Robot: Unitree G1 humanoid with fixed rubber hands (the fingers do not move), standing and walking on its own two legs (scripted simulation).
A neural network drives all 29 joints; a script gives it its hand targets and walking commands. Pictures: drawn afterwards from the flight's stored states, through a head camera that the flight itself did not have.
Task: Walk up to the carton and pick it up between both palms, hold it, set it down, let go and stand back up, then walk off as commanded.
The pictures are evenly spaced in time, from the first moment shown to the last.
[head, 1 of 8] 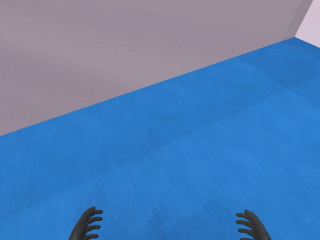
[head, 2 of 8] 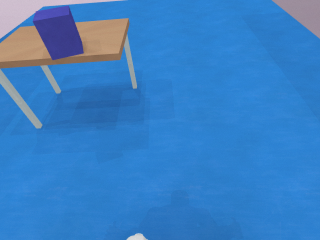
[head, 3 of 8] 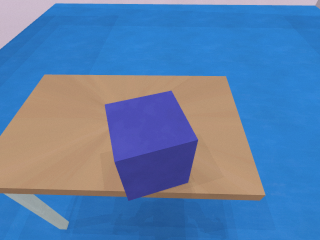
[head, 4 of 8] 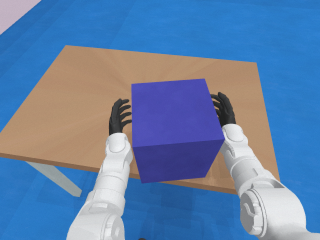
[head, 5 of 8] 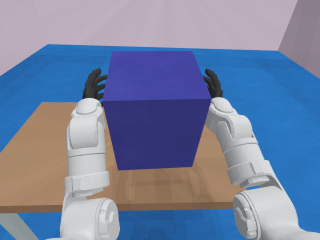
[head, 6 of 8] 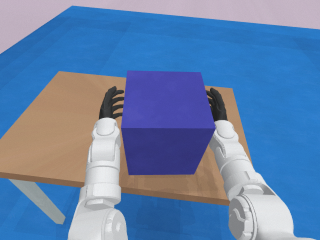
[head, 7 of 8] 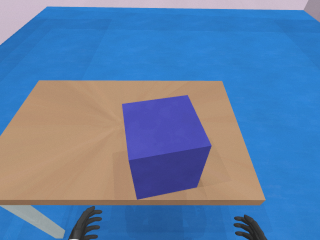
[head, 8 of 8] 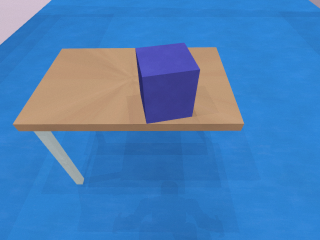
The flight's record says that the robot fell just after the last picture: no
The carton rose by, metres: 0.22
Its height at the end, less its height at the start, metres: +0.00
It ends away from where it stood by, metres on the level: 0.04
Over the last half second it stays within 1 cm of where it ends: yes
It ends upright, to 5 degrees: yes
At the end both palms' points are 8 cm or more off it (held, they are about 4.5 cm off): yes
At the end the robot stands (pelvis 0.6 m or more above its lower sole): yes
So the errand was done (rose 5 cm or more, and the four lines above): yes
